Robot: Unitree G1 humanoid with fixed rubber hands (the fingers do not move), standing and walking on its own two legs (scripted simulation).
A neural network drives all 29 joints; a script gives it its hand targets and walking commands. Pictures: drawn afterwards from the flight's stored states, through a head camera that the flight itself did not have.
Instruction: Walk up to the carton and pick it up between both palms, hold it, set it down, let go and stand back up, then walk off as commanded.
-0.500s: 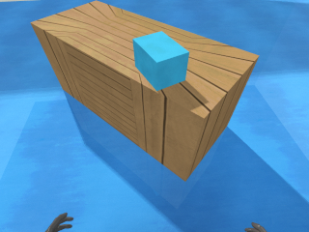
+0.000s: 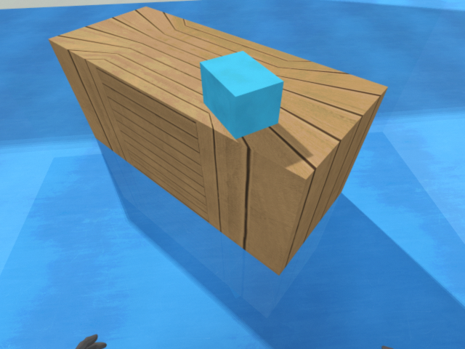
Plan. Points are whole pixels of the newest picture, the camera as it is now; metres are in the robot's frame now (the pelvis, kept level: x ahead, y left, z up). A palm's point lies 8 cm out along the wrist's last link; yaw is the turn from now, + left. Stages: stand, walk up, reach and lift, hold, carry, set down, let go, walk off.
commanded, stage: stand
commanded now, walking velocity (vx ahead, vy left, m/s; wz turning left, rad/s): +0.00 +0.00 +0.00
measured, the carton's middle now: (239, 93) +0.88 -0.02 -0.03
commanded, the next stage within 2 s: walk up in 0.74 s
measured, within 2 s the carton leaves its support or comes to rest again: neither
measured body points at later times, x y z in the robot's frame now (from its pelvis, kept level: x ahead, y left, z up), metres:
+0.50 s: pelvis -0.01 -0.01 +0.01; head -0.01 -0.02 +0.46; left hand +0.09 +0.29 -0.10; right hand +0.07 -0.30 -0.13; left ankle +0.01 +0.12 -0.72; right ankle +0.00 -0.12 -0.72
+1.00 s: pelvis -0.02 -0.01 +0.01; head -0.02 -0.02 +0.46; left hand +0.06 +0.29 -0.10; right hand +0.06 -0.30 -0.12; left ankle +0.00 +0.12 -0.71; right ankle +0.00 -0.12 -0.72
